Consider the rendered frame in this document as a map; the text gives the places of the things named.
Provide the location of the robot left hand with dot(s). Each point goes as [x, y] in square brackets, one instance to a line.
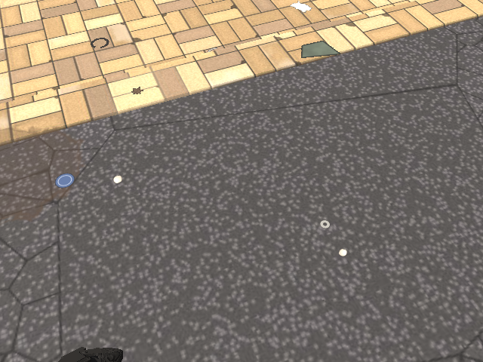
[93, 355]

